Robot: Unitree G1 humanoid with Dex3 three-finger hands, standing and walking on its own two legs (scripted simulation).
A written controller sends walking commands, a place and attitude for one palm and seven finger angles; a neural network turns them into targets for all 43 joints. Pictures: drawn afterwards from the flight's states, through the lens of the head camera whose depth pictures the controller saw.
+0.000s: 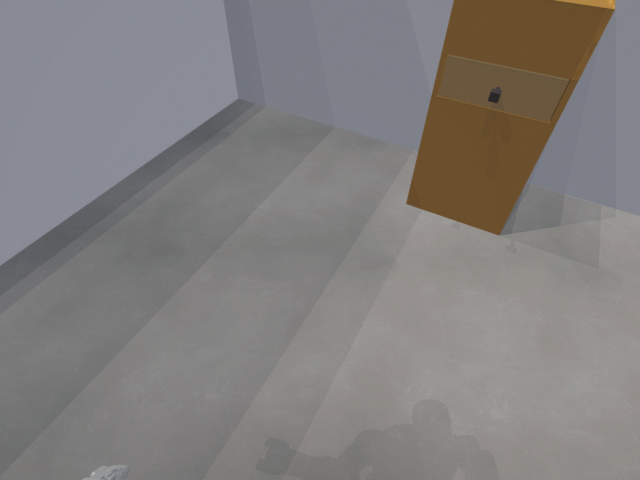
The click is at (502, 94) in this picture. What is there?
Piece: drawer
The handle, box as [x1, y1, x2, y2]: [488, 87, 501, 102]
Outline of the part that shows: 500,87 492,89 488,100 494,102 497,101 501,91 499,89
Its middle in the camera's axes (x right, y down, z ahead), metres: +0.60 -0.49 +1.31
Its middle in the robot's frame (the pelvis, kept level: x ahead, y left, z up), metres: +1.33 -0.53 -0.14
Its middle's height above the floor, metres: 0.63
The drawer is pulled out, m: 0.00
